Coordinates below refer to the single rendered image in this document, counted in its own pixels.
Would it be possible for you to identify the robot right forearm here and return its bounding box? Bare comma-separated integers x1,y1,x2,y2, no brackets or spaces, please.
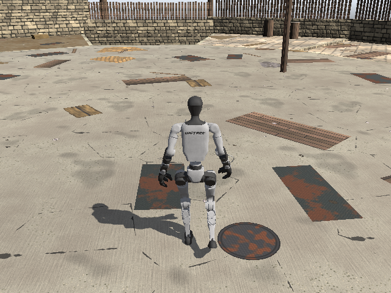
219,146,231,169

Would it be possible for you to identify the right robot thigh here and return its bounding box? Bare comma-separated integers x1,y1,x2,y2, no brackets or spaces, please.
204,170,216,211

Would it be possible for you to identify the robot right upper arm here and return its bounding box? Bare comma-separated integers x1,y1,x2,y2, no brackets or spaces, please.
208,123,225,156

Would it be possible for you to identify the robot left upper arm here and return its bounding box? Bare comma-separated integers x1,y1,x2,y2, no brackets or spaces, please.
166,123,183,157

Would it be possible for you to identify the robot head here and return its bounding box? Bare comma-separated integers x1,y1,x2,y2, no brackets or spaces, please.
185,96,206,125

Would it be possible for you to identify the robot right hand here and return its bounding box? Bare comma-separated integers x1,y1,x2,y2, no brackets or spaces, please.
218,167,232,179

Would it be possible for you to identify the robot left forearm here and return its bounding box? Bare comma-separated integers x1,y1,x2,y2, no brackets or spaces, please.
159,148,172,175

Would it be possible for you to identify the robot left hand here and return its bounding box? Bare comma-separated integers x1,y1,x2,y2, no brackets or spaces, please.
158,173,172,187

